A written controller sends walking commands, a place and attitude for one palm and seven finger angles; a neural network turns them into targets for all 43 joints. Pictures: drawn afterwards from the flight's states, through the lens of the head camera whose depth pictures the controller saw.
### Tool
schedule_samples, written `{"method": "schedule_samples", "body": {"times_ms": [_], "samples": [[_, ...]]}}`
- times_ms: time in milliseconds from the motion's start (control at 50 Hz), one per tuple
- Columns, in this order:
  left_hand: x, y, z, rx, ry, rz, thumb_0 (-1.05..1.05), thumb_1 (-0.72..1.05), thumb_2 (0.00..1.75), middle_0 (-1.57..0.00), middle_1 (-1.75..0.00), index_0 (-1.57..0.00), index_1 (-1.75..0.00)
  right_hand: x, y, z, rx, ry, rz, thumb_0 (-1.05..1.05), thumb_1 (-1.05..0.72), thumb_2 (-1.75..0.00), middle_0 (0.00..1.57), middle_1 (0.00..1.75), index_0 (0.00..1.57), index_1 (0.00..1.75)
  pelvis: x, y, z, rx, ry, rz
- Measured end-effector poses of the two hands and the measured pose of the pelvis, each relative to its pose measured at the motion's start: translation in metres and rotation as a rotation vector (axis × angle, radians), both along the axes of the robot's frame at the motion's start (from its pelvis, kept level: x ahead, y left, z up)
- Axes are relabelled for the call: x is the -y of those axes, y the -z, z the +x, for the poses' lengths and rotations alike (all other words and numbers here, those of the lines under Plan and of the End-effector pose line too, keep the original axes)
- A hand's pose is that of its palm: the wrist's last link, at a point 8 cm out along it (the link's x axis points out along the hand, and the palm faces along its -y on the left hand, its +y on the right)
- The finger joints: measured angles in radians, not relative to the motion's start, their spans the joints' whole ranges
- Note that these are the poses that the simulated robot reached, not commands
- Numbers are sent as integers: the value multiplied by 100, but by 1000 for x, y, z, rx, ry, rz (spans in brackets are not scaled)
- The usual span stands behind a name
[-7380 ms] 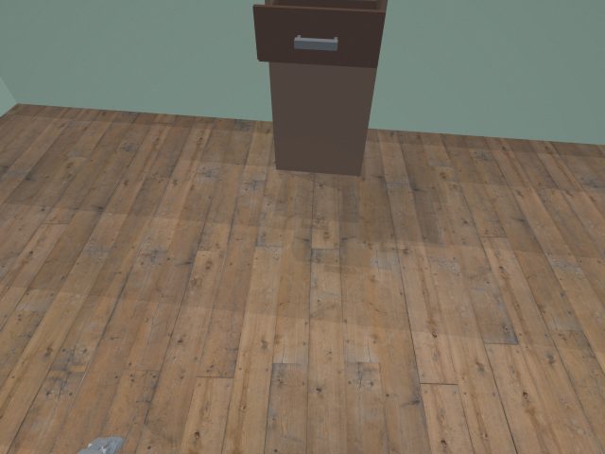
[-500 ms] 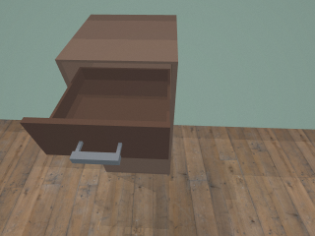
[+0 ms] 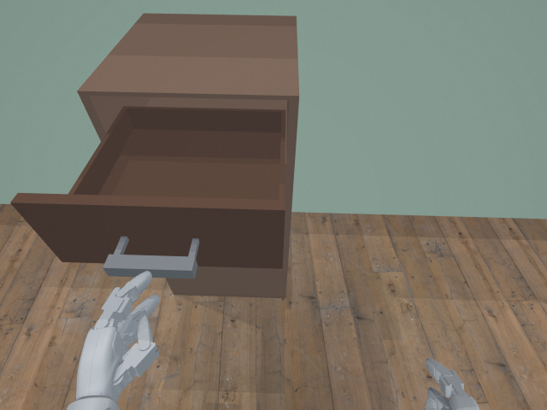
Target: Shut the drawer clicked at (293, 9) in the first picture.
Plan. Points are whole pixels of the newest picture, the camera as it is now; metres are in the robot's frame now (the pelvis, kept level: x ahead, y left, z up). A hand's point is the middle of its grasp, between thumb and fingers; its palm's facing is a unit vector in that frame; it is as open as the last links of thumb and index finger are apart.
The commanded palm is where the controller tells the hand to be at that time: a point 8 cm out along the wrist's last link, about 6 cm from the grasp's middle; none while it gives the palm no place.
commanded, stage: raise the hand and make a fist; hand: left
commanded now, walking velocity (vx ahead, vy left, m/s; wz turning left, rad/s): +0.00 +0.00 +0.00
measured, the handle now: (155, 254) +0.34 +0.20 +0.04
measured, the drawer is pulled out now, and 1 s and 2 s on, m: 0.29 0.29 0.29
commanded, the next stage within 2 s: bring the fist close to the handle in 1.66 s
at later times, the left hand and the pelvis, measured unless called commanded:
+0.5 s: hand (147, 370) +0.18 +0.17 +0.03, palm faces -0.03 -1.00 -0.05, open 4.3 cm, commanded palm +0.12 +0.22 +0.05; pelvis -0.01 -0.02 -0.03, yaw +2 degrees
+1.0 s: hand (128, 359) +0.17 +0.17 +0.10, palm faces +0.02 -1.00 -0.07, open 3.1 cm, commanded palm +0.12 +0.21 +0.11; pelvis +0.01 +0.02 -0.02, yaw +1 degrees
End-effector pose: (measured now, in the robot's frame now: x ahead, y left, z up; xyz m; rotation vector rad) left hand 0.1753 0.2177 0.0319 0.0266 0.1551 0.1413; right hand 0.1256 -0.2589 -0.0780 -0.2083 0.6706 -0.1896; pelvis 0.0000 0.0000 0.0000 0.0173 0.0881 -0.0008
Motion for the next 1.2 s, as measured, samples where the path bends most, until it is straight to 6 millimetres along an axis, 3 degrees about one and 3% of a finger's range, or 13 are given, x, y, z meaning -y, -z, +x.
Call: {"method": "schedule_samples", "body": {"times_ms": [60,140,200,240,300,420,520,620,780,1000,1100,1200], "samples": [[16,-3,-6,173,134,-7,1,92,90,-33,-45,-33,-45,10,-18,43,161,-53,-28,1,-92,-90,20,30,20,30,7,16,-6,-41,8,2],[18,25,-37,99,165,-23,1,91,90,-41,-53,-41,-53,12,-34,87,289,-108,-50,1,-91,-90,20,29,20,30,15,34,-11,-74,2,5],[6,38,-60,16,75,-20,1,90,90,-47,-59,-47,-59,4,-34,107,325,-148,-51,1,-91,-90,19,29,20,30,20,42,-11,-88,-17,-4],[-3,36,-70,14,17,4,2,90,90,-51,-63,-51,-63,-5,-28,112,319,-178,-42,1,-91,-90,19,29,19,30,23,45,-11,-94,-31,-15],[-8,23,-69,84,7,42,2,90,90,-57,-70,-57,-70,-21,-11,108,275,-220,-11,1,-91,-90,19,29,20,30,25,49,-13,-95,-51,-34],[-1,2,-31,126,157,39,2,90,90,-69,-83,-69,-83,-42,24,69,131,-188,86,1,-90,-90,20,30,20,30,23,44,-13,-86,-56,-44],[-5,-7,-18,51,163,16,2,90,90,-79,-94,-79,-94,-40,28,33,57,-84,117,1,-90,-90,20,30,20,30,16,33,-8,-76,-36,-32],[-15,-19,-24,56,116,37,2,90,90,-89,-104,-89,-104,-28,21,18,41,-44,71,1,-90,-90,20,30,20,30,7,26,-4,-65,-24,-30],[-8,-33,-30,109,129,21,2,90,90,-105,-122,-105,-122,-26,-2,40,128,-91,-1,1,-90,-90,20,30,20,30,-7,23,1,-46,-30,-41],[-3,-69,-29,170,123,43,2,90,90,-127,-146,-127,-145,-77,-30,87,273,-192,89,1,-90,-90,20,30,20,30,-16,16,11,-3,-29,-47],[2,-81,-31,170,124,46,2,90,90,-134,-154,-134,-153,-92,-33,94,283,-234,125,1,-90,-90,20,30,20,30,-16,12,14,17,-33,-47],[2,-91,-31,170,121,66,2,90,90,-138,-157,-138,-157,-92,-31,92,264,-238,134,1,-90,-90,20,30,20,30,-13,9,16,30,-34,-44]]}}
